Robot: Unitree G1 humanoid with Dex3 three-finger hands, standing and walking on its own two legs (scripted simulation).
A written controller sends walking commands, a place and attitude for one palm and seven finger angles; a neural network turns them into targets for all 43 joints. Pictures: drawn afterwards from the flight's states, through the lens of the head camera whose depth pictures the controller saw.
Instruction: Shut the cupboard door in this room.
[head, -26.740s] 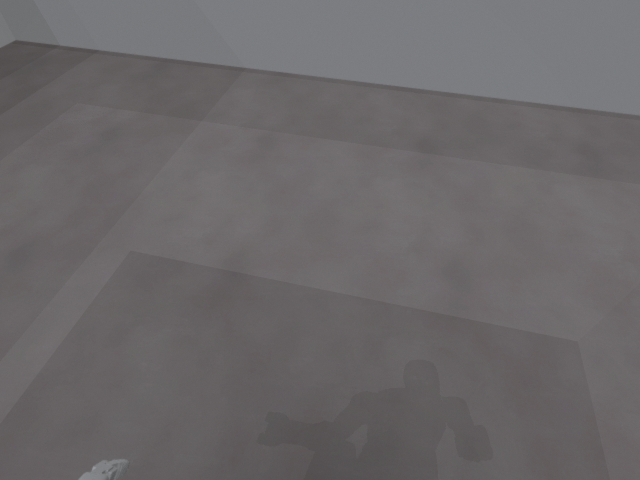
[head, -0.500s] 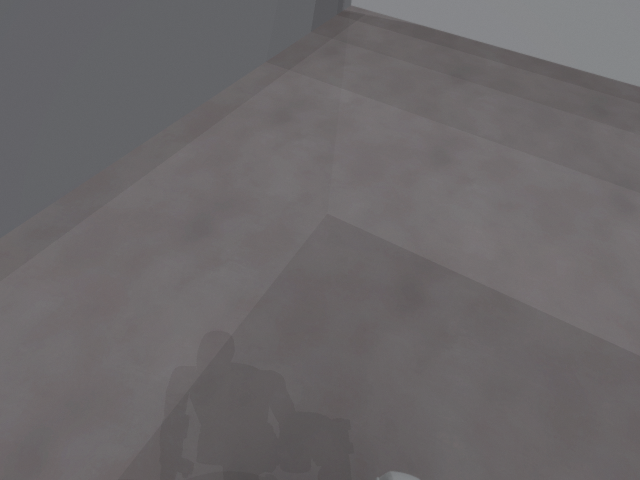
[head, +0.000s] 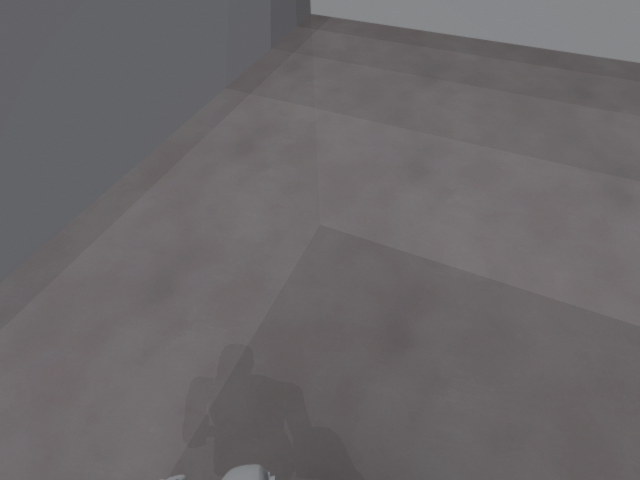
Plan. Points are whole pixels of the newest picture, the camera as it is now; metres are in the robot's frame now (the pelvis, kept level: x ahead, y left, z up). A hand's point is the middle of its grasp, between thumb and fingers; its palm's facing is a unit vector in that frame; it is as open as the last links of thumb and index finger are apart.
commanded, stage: walk around to get in front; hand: left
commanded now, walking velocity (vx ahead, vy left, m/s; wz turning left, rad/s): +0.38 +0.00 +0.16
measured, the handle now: out of the picture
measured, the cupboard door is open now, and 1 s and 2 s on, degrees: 86 86 86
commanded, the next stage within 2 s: walk to a spot facing it in 0.52 s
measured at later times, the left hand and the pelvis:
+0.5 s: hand (175, 469) +0.17 +0.23 -0.18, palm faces +0.12 -0.98 -0.15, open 7.4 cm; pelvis +0.21 +0.06 +0.00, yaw +3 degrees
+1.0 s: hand (230, 288) +0.47 +0.20 -0.16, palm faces +0.16 -0.96 -0.21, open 7.2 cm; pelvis +0.38 +0.01 +0.00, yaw +10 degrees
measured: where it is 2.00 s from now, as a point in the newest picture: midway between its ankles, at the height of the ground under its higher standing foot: (337, 422)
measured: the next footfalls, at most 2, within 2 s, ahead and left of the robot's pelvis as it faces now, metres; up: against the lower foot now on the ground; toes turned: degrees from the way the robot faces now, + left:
left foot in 0.34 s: +0.26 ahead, +0.16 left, +0.00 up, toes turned +13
right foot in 0.78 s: +0.47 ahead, -0.10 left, +0.00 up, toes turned -7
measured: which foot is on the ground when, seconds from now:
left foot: up 0.00-0.32, down 0.34-0.78, up 0.80-1.00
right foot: down 0.00-0.34, up 0.36-0.76, down 0.78-1.00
